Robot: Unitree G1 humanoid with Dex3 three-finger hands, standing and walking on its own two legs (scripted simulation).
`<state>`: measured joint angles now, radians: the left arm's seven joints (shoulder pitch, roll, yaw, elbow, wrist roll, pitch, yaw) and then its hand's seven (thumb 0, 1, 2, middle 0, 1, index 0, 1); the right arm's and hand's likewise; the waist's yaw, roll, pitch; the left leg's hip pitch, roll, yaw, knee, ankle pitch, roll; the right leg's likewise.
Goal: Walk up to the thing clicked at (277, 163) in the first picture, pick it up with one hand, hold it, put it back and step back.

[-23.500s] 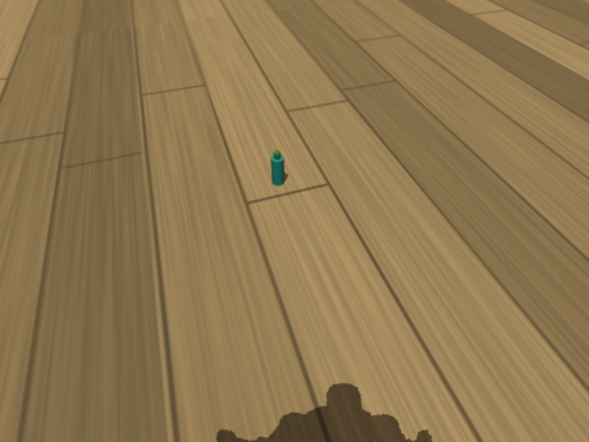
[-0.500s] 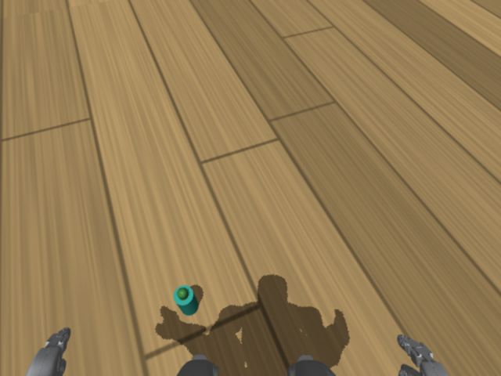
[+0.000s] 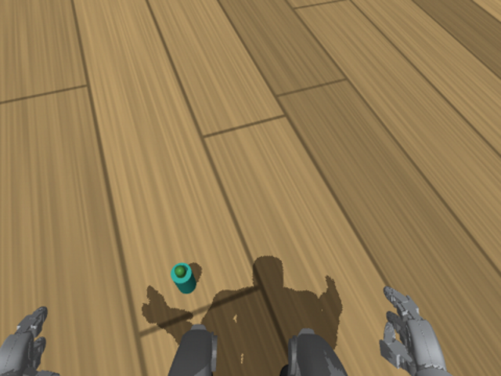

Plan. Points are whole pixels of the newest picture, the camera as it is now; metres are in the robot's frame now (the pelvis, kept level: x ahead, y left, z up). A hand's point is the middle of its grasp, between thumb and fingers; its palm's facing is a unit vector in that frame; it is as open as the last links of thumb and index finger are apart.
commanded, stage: go down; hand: left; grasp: from the side
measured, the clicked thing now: (183, 277) +0.40 +0.21 -0.56
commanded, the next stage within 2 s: approach in 1.96 s
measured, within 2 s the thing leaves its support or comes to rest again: neither
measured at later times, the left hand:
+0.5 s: hand (66, 303) +0.26 +0.37 -0.19, palm faces +0.21 -0.96 -0.21, open 17.4 cm
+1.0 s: hand (68, 287) +0.30 +0.39 -0.24, palm faces +0.20 -0.97 -0.14, open 17.3 cm
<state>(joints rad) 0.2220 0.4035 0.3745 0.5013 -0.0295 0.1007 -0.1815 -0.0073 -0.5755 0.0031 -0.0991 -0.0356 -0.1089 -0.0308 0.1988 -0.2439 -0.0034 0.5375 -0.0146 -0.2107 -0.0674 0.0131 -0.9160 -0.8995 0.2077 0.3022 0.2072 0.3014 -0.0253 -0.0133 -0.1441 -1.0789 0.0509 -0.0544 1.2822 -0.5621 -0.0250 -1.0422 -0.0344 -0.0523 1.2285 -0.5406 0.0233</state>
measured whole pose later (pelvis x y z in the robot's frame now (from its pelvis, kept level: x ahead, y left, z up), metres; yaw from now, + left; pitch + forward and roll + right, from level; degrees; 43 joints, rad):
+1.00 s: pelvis -0.06 +0.00 -0.22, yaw -4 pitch +33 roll -6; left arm -0.41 0.78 0.79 0.98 -0.16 -0.34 -0.62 -0.01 -0.50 0.03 -0.06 -0.05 -0.06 -0.05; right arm 0.11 -0.35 0.06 0.69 -0.04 -0.19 -0.05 0.01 -0.91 -0.90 0.21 0.30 0.21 0.30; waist -0.05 -0.03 -0.14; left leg -1.96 0.03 -0.13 2.07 -0.69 -0.04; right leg -1.92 -0.03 -0.06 2.01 -0.66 0.02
